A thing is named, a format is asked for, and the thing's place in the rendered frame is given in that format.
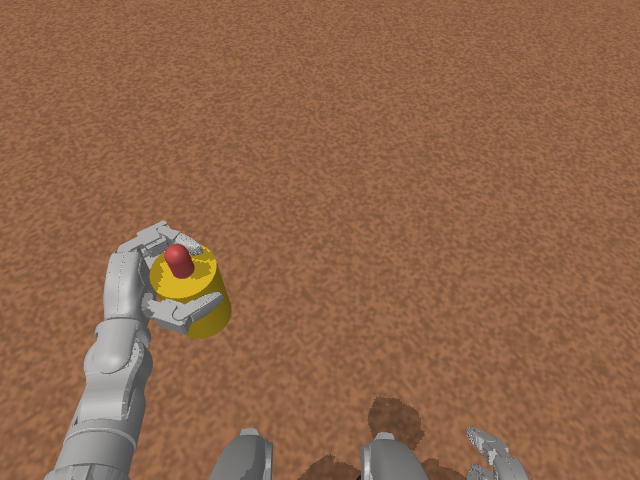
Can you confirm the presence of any right robot hand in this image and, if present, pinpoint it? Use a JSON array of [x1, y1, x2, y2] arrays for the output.
[[467, 427, 530, 480]]

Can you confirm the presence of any bottle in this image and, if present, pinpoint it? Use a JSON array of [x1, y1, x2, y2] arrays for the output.
[[149, 244, 232, 339]]

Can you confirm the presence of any left robot hand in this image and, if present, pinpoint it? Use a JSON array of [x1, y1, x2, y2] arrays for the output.
[[103, 221, 224, 335]]

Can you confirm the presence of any left robot arm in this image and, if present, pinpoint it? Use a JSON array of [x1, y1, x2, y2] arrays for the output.
[[43, 317, 153, 480]]

